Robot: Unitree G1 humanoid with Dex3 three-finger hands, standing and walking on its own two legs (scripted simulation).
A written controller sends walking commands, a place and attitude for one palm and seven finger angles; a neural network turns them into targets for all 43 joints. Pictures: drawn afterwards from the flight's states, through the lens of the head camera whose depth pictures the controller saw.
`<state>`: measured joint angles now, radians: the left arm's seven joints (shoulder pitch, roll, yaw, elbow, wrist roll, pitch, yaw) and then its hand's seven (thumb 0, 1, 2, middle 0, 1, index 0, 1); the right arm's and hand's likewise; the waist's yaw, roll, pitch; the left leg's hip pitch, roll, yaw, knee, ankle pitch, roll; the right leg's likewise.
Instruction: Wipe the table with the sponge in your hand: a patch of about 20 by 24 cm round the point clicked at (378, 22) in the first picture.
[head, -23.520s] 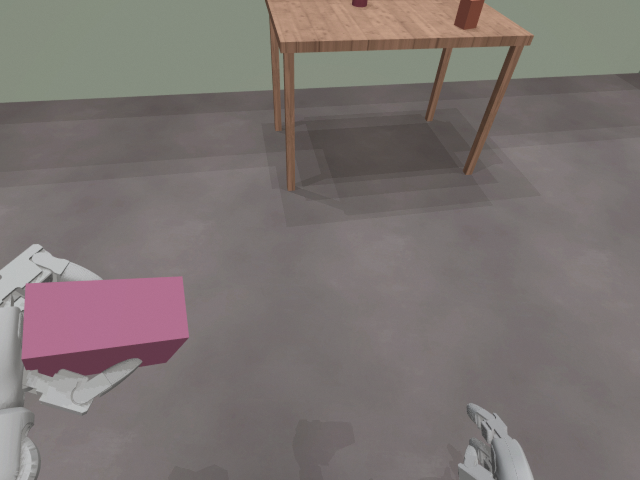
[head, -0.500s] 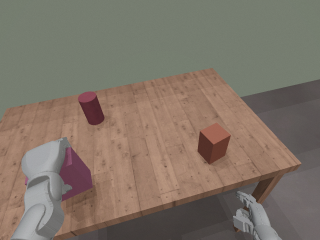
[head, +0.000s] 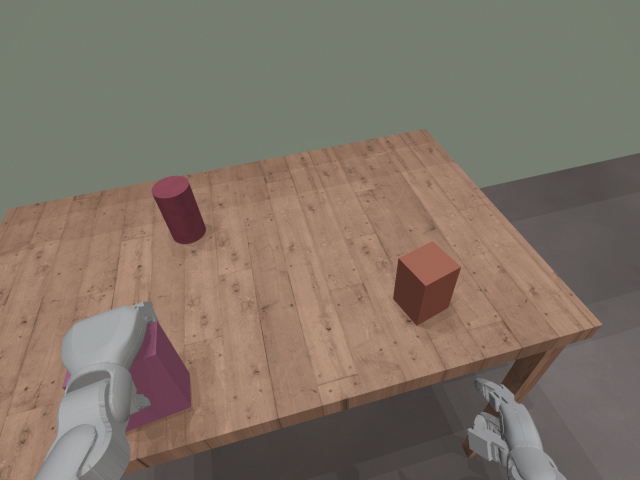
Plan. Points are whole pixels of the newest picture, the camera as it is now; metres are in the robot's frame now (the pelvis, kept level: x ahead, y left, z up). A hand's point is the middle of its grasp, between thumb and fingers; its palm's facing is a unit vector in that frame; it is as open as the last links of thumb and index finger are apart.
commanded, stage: lower the sponge onto the table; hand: left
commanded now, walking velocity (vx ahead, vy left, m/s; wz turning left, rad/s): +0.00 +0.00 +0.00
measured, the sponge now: (140, 387) +0.21 +0.29 -0.02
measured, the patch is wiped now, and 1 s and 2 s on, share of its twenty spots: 0.00 0.05 0.30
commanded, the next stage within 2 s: wipe forward along the first lane in 0.12 s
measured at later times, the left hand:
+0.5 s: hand (131, 344) +0.25 +0.30 +0.03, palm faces -0.06 -0.07 -1.00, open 10.1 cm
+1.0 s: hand (139, 317) +0.29 +0.32 +0.02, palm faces -0.10 -0.02 -0.99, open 10.1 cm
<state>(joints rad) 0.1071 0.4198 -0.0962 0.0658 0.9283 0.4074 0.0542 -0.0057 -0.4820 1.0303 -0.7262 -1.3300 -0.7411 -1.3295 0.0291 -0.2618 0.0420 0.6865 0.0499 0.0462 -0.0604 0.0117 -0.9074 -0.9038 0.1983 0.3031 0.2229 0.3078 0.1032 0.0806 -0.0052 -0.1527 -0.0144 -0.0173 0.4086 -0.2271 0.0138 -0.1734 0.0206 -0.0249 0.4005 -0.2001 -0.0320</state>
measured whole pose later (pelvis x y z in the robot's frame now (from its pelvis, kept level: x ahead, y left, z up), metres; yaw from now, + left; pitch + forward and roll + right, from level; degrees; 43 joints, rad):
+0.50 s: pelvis +0.00 +0.01 +0.00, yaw +0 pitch +1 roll +0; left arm 0.01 0.42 -0.08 0.21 0.97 0.28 0.14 -0.01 -0.49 1.03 -0.73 -1.32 -0.74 -1.32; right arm 0.05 -0.24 0.02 0.71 0.05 0.03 -0.08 0.01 -0.91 -0.90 0.20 0.30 0.20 0.30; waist 0.11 0.07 -0.03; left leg -0.21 -0.02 -0.02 0.44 -0.24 0.02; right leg -0.23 0.01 -0.02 0.43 -0.21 -0.02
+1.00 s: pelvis -0.01 +0.00 -0.01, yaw +1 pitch +4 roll +0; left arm -0.25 0.45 -0.05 0.51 1.01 0.21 0.15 0.00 -0.50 1.04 -0.74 -1.31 -0.76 -1.30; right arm 0.12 -0.26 0.01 0.72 0.07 0.05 -0.09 0.01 -0.91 -0.90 0.20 0.30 0.20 0.29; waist 0.07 0.06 -0.05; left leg -0.34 -0.02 -0.03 0.51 -0.25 0.01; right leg -0.35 0.02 -0.04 0.49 -0.22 -0.03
